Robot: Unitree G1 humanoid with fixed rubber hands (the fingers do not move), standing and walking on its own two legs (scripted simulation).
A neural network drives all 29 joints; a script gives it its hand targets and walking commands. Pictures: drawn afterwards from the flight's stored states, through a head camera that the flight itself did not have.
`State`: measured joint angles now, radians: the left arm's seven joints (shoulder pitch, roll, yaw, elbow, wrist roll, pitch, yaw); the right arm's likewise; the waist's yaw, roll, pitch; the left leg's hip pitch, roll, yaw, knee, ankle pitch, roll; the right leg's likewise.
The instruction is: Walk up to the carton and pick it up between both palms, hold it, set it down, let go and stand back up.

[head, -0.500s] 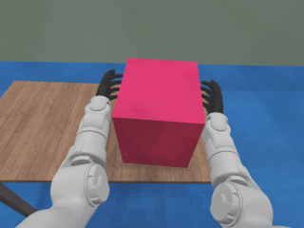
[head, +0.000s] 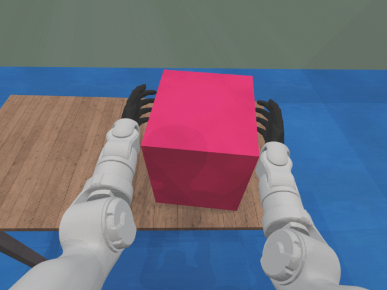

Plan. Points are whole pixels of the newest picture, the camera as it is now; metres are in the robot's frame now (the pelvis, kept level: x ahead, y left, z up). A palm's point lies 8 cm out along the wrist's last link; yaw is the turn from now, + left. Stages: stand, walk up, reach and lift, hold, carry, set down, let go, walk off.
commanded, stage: set down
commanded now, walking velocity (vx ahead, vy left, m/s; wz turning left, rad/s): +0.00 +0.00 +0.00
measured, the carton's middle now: (201, 142) +0.45 -0.01 +0.04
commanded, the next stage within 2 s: none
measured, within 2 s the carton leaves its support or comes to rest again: rests again in 0.90 s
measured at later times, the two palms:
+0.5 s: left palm (136, 123) +0.47 +0.14 +0.09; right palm (269, 142) +0.41 -0.16 +0.09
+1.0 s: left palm (140, 125) +0.48 +0.13 +0.07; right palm (266, 147) +0.42 -0.16 +0.06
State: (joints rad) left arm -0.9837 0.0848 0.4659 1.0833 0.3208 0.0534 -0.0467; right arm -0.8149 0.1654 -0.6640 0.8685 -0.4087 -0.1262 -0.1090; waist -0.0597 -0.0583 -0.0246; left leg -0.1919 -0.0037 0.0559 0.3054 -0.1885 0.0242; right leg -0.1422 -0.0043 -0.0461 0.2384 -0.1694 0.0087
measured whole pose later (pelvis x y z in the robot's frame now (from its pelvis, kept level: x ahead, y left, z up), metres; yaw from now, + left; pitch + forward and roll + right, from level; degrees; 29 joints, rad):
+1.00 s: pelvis +0.00 +0.00 -0.01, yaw +0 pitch +16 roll -1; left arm -1.11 0.18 0.51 1.37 0.32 -0.14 -0.05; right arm -0.88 0.23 -0.82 0.88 -0.57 -0.18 -0.13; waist -0.10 -0.04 -0.11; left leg -0.45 0.01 0.08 0.35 -0.18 0.03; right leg -0.42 -0.01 -0.07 0.31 -0.17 0.00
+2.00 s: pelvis +0.00 +0.00 -0.01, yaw -1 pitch +17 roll -1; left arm -1.11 0.13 0.67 1.24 0.48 -0.12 -0.11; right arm -0.89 0.27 -0.88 0.80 -0.62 -0.16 -0.09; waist -0.09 -0.07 -0.07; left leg -0.46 0.01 0.10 0.34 -0.17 0.04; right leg -0.43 -0.02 -0.08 0.30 -0.16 0.01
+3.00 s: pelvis -0.01 +0.00 -0.02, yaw -2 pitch +22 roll -2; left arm -1.15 0.29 0.31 1.46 0.15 -0.16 -0.02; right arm -0.98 0.12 -0.60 1.11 -0.34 -0.13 -0.17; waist -0.15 -0.03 -0.19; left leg -0.64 0.04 0.10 0.46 -0.21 0.03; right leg -0.59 0.00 -0.09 0.38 -0.18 0.00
